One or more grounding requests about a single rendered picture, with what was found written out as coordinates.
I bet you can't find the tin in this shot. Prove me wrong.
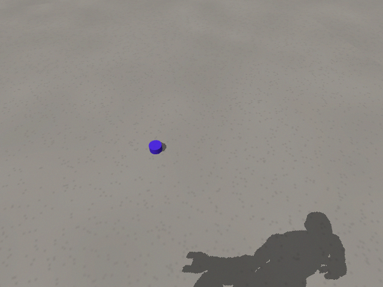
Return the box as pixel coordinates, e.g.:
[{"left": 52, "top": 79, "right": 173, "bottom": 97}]
[{"left": 149, "top": 140, "right": 162, "bottom": 154}]

